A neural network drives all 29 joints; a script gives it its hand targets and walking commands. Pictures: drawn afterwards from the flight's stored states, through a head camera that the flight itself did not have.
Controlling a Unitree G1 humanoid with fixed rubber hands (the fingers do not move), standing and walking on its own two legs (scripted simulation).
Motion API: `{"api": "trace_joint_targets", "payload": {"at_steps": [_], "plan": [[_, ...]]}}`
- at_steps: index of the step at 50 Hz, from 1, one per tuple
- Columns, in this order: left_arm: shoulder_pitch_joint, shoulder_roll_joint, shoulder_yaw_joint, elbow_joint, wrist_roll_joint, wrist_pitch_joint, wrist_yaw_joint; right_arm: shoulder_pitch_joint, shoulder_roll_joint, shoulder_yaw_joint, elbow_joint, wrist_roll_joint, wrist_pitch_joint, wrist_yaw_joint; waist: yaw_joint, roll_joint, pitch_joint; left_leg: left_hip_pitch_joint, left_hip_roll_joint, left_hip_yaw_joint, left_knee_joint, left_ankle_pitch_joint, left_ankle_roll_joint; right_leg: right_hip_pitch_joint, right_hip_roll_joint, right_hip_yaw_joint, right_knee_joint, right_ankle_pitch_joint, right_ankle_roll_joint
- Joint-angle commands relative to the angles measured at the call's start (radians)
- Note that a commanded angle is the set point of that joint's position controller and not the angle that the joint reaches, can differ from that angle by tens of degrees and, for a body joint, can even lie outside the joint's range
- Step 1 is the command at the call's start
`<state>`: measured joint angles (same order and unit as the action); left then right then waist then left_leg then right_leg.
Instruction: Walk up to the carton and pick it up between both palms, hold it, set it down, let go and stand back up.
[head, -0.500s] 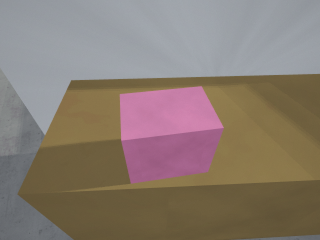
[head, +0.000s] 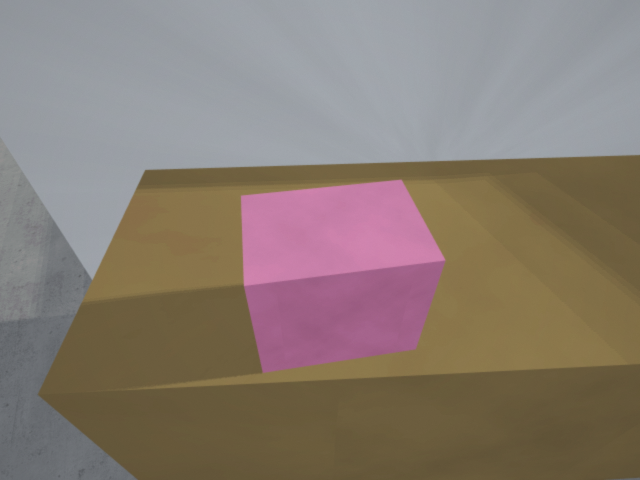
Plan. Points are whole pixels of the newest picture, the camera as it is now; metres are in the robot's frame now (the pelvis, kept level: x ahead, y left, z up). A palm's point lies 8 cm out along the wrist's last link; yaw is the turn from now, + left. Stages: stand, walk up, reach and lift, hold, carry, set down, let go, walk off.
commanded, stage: stand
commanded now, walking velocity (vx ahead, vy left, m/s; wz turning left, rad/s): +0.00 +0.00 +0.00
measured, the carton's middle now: (332, 276) +0.42 -0.01 +0.03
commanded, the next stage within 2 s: none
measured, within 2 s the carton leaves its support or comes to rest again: neither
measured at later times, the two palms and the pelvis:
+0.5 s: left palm out of the picture -0.02 +0.23 -0.14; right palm out of the picture -0.02 -0.24 -0.14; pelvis +0.00 +0.00 +0.00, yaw +0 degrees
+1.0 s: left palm out of the picture +0.00 +0.24 -0.14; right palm out of the picture +0.02 -0.24 -0.14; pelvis +0.01 +0.00 +0.00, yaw +0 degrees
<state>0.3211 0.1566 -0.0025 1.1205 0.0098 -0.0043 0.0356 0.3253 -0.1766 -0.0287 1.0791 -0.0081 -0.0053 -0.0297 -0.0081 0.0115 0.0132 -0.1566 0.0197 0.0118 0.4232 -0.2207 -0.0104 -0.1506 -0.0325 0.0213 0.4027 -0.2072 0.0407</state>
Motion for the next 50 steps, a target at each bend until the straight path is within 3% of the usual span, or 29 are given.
{"api": "trace_joint_targets", "payload": {"at_steps": [1, 6, 10, 11, 13, 14, 17, 18, 19, 21, 22, 23, 25, 26, 28, 29, 30, 31, 33, 34, 37, 38, 39, 41, 42, 43, 44, 45, 50], "plan": [[0.054, 0.142, 0.027, -0.035, -0.001, -0.013, 0.003, 0.073, -0.091, -0.012, -0.041, 0.002, -0.011, 0.0, -0.014, -0.035, 0.122, -0.053, 0.064, -0.067, -0.081, 0.043, 0.032, -0.081, -0.051, 0.045, -0.08, 0.032, -0.044], [0.082, 0.146, 0.038, -0.015, 0.005, -0.014, 0.001, 0.057, -0.115, -0.009, -0.037, 0.009, -0.01, -0.008, 0.02, -0.006, 0.098, -0.059, 0.073, -0.064, -0.098, 0.012, 0.029, -0.025, -0.061, 0.058, -0.078, 0.043, -0.047], [0.006, 0.118, 0.021, -0.052, 0.007, 0.001, -0.003, 0.052, -0.151, -0.035, -0.055, -0.013, -0.007, -0.011, -0.019, -0.062, 0.1, -0.042, 0.077, -0.058, -0.085, -0.018, 0.036, -0.106, -0.045, 0.024, -0.089, -0.026, -0.041], [0.019, 0.084, 0.01, -0.044, 0.007, -0.006, -0.005, 0.055, -0.158, -0.036, -0.048, -0.006, -0.007, -0.009, -0.015, 0.009, 0.1, -0.057, 0.069, -0.061, -0.087, -0.018, 0.031, -0.065, -0.04, 0.028, -0.084, -0.001, -0.047], [0.028, 0.119, 0.022, -0.047, 0.001, -0.003, -0.004, 0.105, -0.128, -0.021, -0.023, -0.003, -0.004, -0.005, -0.007, -0.014, 0.081, -0.06, 0.07, -0.063, -0.095, -0.042, 0.026, -0.045, -0.04, 0.026, -0.084, 0.002, -0.031], [0.09, 0.097, 0.021, -0.017, -0.009, -0.008, -0.001, 0.088, -0.119, -0.017, -0.023, -0.005, -0.008, -0.007, 0.016, 0.027, 0.097, -0.052, 0.071, -0.065, -0.108, -0.049, 0.024, -0.059, -0.035, 0.023, -0.066, -0.004, -0.029], [0.068, 0.108, 0.012, -0.023, -0.001, 0.0, -0.002, 0.06, -0.141, -0.032, -0.034, -0.002, -0.005, -0.003, 0.011, 0.017, 0.132, -0.124, 0.078, -0.097, -0.134, -0.145, 0.036, -0.063, -0.032, 0.035, -0.075, -0.045, -0.047], [0.044, 0.137, 0.031, -0.034, 0.002, -0.004, -0.004, 0.039, -0.104, -0.018, -0.046, 0.001, -0.011, -0.004, 0.006, -0.043, 0.088, -0.103, 0.079, -0.083, -0.131, -0.087, 0.026, -0.04, -0.052, 0.04, -0.066, -0.053, -0.045], [0.058, 0.105, 0.021, -0.023, 0.01, -0.007, 0.002, 0.049, -0.116, -0.028, -0.033, 0.001, -0.009, -0.001, 0.003, 0.026, 0.046, -0.049, 0.066, -0.067, -0.096, -0.059, 0.029, -0.037, -0.049, 0.04, -0.081, -0.035, -0.05], [0.028, 0.144, 0.035, -0.057, 0.007, -0.015, 0.0, 0.043, -0.091, -0.023, -0.062, -0.008, -0.011, 0.0, 0.015, -0.036, 0.067, -0.06, 0.08, -0.072, -0.103, -0.033, 0.033, -0.037, -0.058, 0.051, -0.082, -0.015, -0.059], [0.065, 0.15, 0.037, -0.028, -0.001, -0.008, 0.007, 0.04, -0.075, -0.009, -0.039, -0.004, -0.007, -0.001, 0.02, 0.01, 0.062, -0.022, 0.078, -0.076, -0.107, 0.004, 0.036, -0.067, -0.061, 0.067, -0.093, -0.012, -0.065], [0.07, 0.126, 0.023, -0.013, 0.009, -0.008, 0.006, 0.057, -0.096, -0.019, -0.036, 0.0, -0.013, 0.004, -0.005, -0.027, 0.074, -0.023, 0.079, -0.071, -0.102, 0.009, 0.038, -0.068, -0.064, 0.059, -0.1, -0.003, -0.066], [0.078, 0.139, 0.031, -0.034, -0.003, -0.019, 0.001, 0.043, -0.083, -0.012, -0.04, -0.004, -0.014, -0.001, 0.023, 0.004, 0.071, -0.045, 0.075, -0.068, -0.093, 0.021, 0.036, -0.031, -0.054, 0.055, -0.077, 0.036, -0.048], [0.034, 0.141, 0.026, -0.034, 0.005, -0.015, 0.008, 0.029, -0.129, -0.026, -0.045, -0.004, -0.017, 0.001, -0.012, 0.024, 0.091, -0.041, 0.068, -0.042, -0.092, 0.034, 0.037, -0.047, -0.065, 0.053, -0.097, 0.055, -0.056], [-0.01, 0.166, 0.039, -0.069, 0.008, -0.01, 0.006, 0.009, -0.122, -0.02, -0.063, -0.013, -0.016, 0.003, -0.004, 0.038, 0.113, -0.059, 0.082, -0.059, -0.102, 0.068, 0.041, -0.045, -0.073, 0.066, -0.084, 0.069, -0.062], [0.038, 0.145, 0.029, -0.049, -0.01, -0.012, -0.003, 0.028, -0.139, -0.024, -0.057, 0.005, -0.019, 0.003, 0.019, -0.009, 0.077, -0.042, 0.082, -0.068, -0.085, 0.06, 0.043, -0.023, -0.061, 0.051, -0.092, 0.09, -0.057], [0.02, 0.15, 0.033, -0.049, 0.004, -0.012, -0.002, 0.078, -0.089, -0.006, -0.031, 0.001, -0.015, -0.001, -0.01, -0.072, 0.055, 0.022, 0.085, -0.058, -0.097, 0.057, 0.026, -0.067, -0.064, 0.043, -0.09, 0.04, -0.052], [0.03, 0.12, 0.019, -0.042, 0.002, -0.012, -0.006, 0.096, -0.111, -0.012, -0.023, 0.002, -0.008, -0.006, -0.005, 0.025, 0.085, 0.004, 0.081, -0.048, -0.073, 0.059, 0.027, -0.052, -0.059, 0.043, -0.107, 0.068, -0.044], [0.044, 0.169, 0.042, -0.044, -0.005, -0.017, -0.001, 0.011, -0.088, -0.005, -0.054, -0.004, -0.001, -0.008, 0.017, -0.023, 0.099, -0.043, 0.067, -0.05, -0.087, 0.016, 0.026, -0.057, -0.043, 0.061, -0.103, 0.003, -0.054], [-0.006, 0.162, 0.039, -0.049, 0.008, -0.017, 0.002, 0.027, -0.114, -0.015, -0.05, -0.001, -0.01, -0.013, -0.018, -0.056, 0.091, 0.009, 0.076, -0.055, -0.091, 0.018, 0.028, -0.084, -0.053, 0.061, -0.112, 0.021, -0.052], [0.035, 0.128, 0.034, -0.049, -0.002, -0.013, -0.004, -0.007, -0.154, -0.024, -0.055, -0.003, -0.017, -0.003, 0.022, 0.024, 0.108, -0.064, 0.086, -0.077, -0.106, -0.001, 0.049, -0.038, -0.055, 0.042, -0.09, 0.06, -0.049], [0.05, 0.138, 0.026, -0.03, 0.001, -0.01, -0.001, 0.004, -0.136, -0.021, -0.05, 0.003, -0.012, -0.002, -0.002, -0.031, 0.056, -0.003, 0.079, -0.062, -0.094, -0.003, 0.047, -0.063, -0.051, 0.058, -0.098, 0.01, -0.06], [0.022, 0.155, 0.034, -0.042, 0.0, -0.014, -0.007, 0.01, -0.16, -0.033, -0.06, 0.002, -0.013, 0.003, -0.004, -0.007, 0.049, -0.016, 0.075, -0.06, -0.095, 0.035, 0.033, -0.037, -0.055, 0.06, -0.091, 0.006, -0.062], [0.038, 0.129, 0.033, -0.046, -0.006, -0.015, -0.008, 0.028, -0.106, -0.006, -0.043, -0.007, -0.022, -0.003, 0.013, -0.025, 0.053, -0.023, 0.083, -0.059, -0.077, 0.063, 0.039, -0.025, -0.057, 0.049, -0.083, 0.069, -0.057], [0.045, 0.174, 0.041, -0.042, 0.009, -0.014, -0.005, 0.043, -0.14, -0.021, -0.028, -0.009, -0.019, -0.005, 0.014, 0.018, 0.096, -0.044, 0.072, -0.053, -0.095, 0.05, 0.042, -0.025, -0.06, 0.052, -0.092, 0.076, -0.053], [0.046, 0.168, 0.052, -0.04, 0.006, -0.017, -0.006, 0.009, -0.097, -0.003, -0.042, -0.009, -0.018, -0.006, 0.039, -0.024, 0.078, -0.049, 0.088, -0.066, -0.1, 0.065, 0.042, 0.007, -0.062, 0.043, -0.062, 0.086, -0.049], [0.045, 0.146, 0.04, -0.043, 0.006, -0.016, -0.007, -0.039, -0.144, -0.012, -0.059, -0.009, -0.02, -0.008, 0.037, 0.003, 0.027, -0.016, 0.087, -0.064, -0.088, 0.068, 0.04, 0.002, -0.059, 0.04, -0.078, 0.095, -0.055], [0.012, 0.159, 0.042, -0.054, 0.006, -0.022, -0.002, -0.032, -0.142, -0.017, -0.058, 0.001, -0.022, -0.009, 0.024, -0.043, 0.093, -0.052, 0.093, -0.065, -0.091, 0.076, 0.047, -0.006, -0.07, 0.058, -0.083, 0.12, -0.052], [0.048, 0.163, 0.039, -0.043, -0.008, -0.02, -0.002, -0.011, -0.136, -0.014, -0.042, -0.004, -0.01, -0.007, 0.026, 0.006, 0.075, -0.018, 0.089, -0.061, -0.095, 0.085, 0.038, -0.022, -0.063, 0.056, -0.088, 0.093, -0.048]]}}
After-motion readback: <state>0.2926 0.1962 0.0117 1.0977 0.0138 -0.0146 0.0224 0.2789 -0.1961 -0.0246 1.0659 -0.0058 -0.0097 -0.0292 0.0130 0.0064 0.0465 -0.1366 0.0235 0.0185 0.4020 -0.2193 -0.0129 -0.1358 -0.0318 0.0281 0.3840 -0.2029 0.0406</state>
